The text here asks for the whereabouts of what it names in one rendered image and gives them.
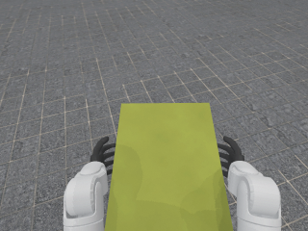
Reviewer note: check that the robot left forearm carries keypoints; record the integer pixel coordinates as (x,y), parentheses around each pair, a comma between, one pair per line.
(84,199)

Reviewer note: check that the robot right forearm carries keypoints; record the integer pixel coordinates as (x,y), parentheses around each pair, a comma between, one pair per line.
(258,198)

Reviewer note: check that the right robot hand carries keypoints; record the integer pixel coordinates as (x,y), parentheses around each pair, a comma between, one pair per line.
(235,154)

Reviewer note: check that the carton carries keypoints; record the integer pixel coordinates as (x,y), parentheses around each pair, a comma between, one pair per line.
(167,174)

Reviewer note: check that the left robot hand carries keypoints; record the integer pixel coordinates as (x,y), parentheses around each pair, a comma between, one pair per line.
(99,156)

